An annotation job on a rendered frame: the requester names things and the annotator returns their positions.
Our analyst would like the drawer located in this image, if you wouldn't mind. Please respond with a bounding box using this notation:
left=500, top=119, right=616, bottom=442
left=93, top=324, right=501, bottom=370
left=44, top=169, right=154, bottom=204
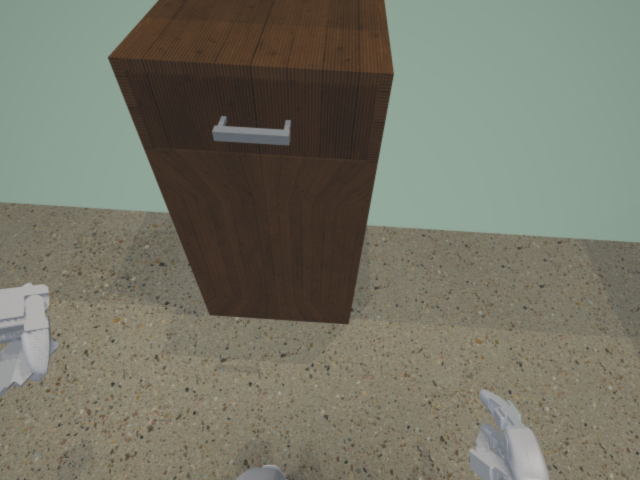
left=128, top=71, right=377, bottom=160

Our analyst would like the cabinet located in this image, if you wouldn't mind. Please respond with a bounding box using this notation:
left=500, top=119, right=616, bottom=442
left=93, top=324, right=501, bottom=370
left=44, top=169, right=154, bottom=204
left=108, top=0, right=394, bottom=324

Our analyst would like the robot right hand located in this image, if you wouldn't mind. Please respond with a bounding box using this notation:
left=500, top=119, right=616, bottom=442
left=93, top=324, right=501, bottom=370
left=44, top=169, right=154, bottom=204
left=470, top=389, right=549, bottom=480

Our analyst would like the robot left hand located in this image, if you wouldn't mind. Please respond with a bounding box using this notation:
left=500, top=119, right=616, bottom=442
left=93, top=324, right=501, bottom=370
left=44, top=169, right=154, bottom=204
left=0, top=282, right=58, bottom=397

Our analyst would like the robot left shin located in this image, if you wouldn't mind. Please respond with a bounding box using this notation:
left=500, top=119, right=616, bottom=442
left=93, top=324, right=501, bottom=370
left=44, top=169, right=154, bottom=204
left=262, top=465, right=286, bottom=478

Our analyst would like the handle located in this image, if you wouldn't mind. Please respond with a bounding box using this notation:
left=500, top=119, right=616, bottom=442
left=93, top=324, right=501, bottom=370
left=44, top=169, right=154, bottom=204
left=212, top=116, right=291, bottom=145

